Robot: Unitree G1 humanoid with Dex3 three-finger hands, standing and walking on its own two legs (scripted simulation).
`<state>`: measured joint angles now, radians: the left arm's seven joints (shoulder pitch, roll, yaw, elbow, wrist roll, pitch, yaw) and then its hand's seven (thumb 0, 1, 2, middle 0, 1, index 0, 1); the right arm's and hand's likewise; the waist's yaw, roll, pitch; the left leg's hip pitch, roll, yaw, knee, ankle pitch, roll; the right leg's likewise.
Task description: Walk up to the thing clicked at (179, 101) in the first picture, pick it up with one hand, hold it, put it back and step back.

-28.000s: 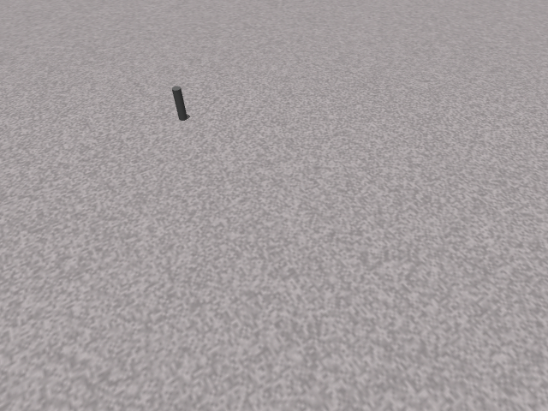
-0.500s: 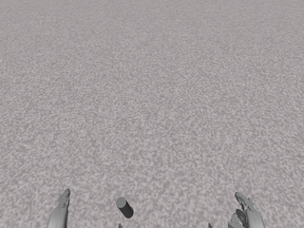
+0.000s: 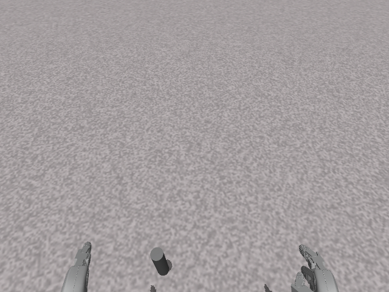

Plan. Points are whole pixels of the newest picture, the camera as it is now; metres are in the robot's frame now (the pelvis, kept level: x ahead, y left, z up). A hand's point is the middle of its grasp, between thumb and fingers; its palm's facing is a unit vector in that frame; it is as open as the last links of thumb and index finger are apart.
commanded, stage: home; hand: left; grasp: from the side
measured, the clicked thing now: (160, 262) +0.38 +0.15 -0.62
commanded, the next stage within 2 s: stand in 1.18 s
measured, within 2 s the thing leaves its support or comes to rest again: neither
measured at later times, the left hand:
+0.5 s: hand out of the picture +0.16 +0.17 -0.06, palm faces +0.11 -0.95 -0.28, open 17.5 cm
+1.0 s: hand (110, 287) +0.17 +0.18 -0.06, palm faces +0.11 -0.95 -0.28, open 17.5 cm
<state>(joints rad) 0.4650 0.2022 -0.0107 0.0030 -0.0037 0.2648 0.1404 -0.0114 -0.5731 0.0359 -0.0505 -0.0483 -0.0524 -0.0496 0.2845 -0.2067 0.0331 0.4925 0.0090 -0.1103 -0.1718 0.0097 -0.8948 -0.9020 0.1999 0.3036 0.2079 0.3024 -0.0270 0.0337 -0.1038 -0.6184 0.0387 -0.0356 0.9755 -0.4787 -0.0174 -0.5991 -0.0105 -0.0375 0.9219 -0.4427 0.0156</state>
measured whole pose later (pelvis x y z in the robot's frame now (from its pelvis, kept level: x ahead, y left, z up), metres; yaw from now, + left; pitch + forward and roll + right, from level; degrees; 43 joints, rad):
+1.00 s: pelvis +0.00 +0.00 +0.00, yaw +0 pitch +7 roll -2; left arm 0.46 0.20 -0.01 0.02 0.00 0.25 0.13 -0.01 -0.56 0.04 -0.05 -0.05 -0.05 -0.05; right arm 0.28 -0.20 0.03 0.52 0.00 -0.14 -0.18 0.01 -0.90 -0.90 0.20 0.30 0.21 0.30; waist -0.02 0.03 -0.10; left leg -0.61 0.04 -0.04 0.96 -0.48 -0.02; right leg -0.59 -0.01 -0.04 0.91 -0.45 0.01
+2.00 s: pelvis +0.00 +0.01 +0.04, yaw +0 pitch -2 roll +0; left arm 0.23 0.33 0.02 0.89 0.04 0.00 0.02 0.01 0.88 0.89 -0.20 -0.30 -0.20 -0.30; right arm 0.21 -0.31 -0.04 0.94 -0.05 0.00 -0.02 0.01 -0.90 -0.90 0.20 0.30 0.21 0.30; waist 0.01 -0.01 0.05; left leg -0.28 0.00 0.00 0.66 -0.33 0.00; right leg -0.29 -0.05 -0.01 0.65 -0.32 0.03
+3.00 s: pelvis -0.01 +0.00 +0.06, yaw +0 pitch -4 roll +0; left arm 0.11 0.32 0.00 1.16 0.02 -0.02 0.00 0.00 0.90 0.90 -0.20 -0.30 -0.20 -0.30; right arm 0.13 -0.33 -0.01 1.14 -0.02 0.00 0.00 0.00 -0.90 -0.90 0.20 0.30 0.21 0.30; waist 0.00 0.01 0.06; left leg -0.10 0.01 0.00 0.34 -0.17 -0.02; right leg -0.12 -0.03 -0.02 0.36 -0.17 0.02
